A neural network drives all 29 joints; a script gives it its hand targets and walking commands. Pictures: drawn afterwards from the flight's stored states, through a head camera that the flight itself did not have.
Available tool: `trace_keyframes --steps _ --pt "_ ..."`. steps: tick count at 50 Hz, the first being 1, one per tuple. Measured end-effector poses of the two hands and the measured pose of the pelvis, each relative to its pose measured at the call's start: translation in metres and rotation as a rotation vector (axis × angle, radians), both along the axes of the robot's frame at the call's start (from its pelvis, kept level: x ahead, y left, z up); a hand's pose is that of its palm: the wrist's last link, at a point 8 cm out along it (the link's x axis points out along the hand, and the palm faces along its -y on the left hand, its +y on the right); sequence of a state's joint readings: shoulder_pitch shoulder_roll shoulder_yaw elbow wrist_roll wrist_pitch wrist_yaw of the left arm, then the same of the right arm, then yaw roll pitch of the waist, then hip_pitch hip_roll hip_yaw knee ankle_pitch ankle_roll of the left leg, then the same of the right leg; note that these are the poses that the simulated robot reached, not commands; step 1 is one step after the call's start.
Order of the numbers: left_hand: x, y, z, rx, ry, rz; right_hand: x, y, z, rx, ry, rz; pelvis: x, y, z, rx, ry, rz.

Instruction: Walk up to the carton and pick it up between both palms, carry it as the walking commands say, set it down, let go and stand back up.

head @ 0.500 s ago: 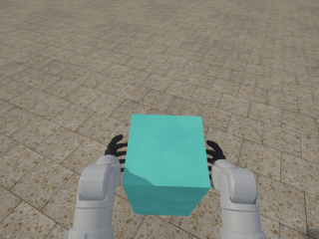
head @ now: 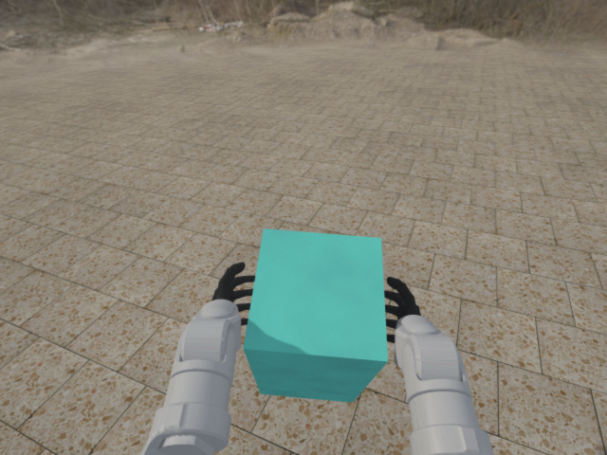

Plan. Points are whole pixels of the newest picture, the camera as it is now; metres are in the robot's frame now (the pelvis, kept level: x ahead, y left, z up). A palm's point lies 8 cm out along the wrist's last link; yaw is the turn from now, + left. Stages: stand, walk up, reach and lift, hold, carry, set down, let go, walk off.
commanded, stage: set down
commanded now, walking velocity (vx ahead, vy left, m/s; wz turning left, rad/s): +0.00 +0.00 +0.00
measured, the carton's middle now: (313, 326) +0.34 +0.00 +0.02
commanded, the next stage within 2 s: none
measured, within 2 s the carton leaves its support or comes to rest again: neither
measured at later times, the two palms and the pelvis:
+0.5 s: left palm (217, 342) +0.32 +0.15 +0.01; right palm (378, 336) +0.34 -0.10 +0.00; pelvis +0.01 -0.01 +0.00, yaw +6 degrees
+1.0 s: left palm (218, 386) +0.31 +0.17 -0.10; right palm (364, 380) +0.33 -0.09 -0.11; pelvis -0.04 +0.00 -0.05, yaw +5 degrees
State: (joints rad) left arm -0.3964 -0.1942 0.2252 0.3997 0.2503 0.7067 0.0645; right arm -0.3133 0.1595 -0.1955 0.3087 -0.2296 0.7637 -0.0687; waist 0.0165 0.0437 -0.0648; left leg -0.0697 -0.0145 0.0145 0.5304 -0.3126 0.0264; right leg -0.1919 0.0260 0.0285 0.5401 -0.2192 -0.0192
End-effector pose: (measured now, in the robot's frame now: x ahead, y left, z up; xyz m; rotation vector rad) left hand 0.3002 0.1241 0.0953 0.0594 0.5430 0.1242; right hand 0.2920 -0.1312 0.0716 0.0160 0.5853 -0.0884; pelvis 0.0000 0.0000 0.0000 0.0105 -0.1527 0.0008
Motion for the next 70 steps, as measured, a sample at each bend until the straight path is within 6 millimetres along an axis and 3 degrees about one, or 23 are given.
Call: trace_keyframes --steps 5,12,16,24,29,34,39,49,60,70 --pt "-0.012 0.019 -0.028 -0.063 0.112 0.115 0.011 0.021 -0.016 -0.076 0.126 0.089 -0.001 -0.009 0.000 0.002 -0.049 0.055" --pt "-0.026 0.038 -0.080 -0.057 0.243 0.192 0.020 0.042 -0.065 -0.040 0.261 0.139 -0.002 -0.015 0.001 -0.015 0.012 0.113" --pt "-0.013 0.038 -0.088 -0.018 0.206 0.176 0.029 0.041 -0.082 -0.021 0.221 0.142 0.002 -0.014 0.001 -0.021 0.082 0.127" --pt "0.017 0.028 -0.086 -0.018 0.090 0.101 0.046 0.029 -0.074 -0.059 0.091 0.104 0.013 -0.010 -0.001 -0.016 0.190 0.109" --pt "0.013 0.031 -0.102 -0.052 0.117 0.114 0.043 0.031 -0.085 -0.064 0.118 0.107 0.011 -0.008 -0.003 -0.012 0.215 0.093" --pt "-0.005 0.041 -0.132 -0.050 0.191 0.143 0.032 0.042 -0.115 -0.044 0.187 0.123 0.001 -0.005 -0.008 -0.015 0.252 0.096" --pt "-0.014 0.049 -0.159 -0.050 0.198 0.180 0.024 0.051 -0.149 0.005 0.198 0.090 -0.016 0.001 -0.019 -0.023 0.328 0.107" --pt "0.006 0.043 -0.188 -0.071 0.097 0.178 0.037 0.046 -0.182 0.042 0.100 0.049 -0.036 0.004 -0.050 -0.015 0.423 0.093" --pt "0.022 0.043 -0.230 -0.084 0.128 0.201 0.065 0.046 -0.213 0.013 0.128 0.073 -0.024 -0.008 -0.077 -0.012 0.527 0.095" --pt "0.035 0.041 -0.273 -0.076 0.117 0.167 0.067 0.043 -0.261 0.038 0.118 0.031 -0.014 -0.011 -0.101 -0.023 0.661 0.096"
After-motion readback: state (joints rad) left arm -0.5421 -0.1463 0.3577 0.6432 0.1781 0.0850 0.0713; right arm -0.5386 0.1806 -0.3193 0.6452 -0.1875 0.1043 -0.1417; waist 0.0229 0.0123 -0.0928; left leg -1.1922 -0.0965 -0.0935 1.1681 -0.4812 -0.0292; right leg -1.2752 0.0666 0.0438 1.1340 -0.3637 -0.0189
